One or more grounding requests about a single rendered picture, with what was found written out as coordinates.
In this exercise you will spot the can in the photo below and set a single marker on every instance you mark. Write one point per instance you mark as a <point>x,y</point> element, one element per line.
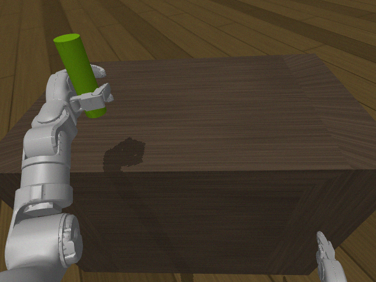
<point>76,62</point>

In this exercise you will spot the left robot hand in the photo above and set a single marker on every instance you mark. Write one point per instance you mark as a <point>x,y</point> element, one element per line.
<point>60,87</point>

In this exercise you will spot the right robot hand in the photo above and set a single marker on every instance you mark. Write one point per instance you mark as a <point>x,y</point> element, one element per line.
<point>329,270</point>

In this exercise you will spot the left robot arm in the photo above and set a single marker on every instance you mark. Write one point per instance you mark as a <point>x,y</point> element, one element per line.
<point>40,249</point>

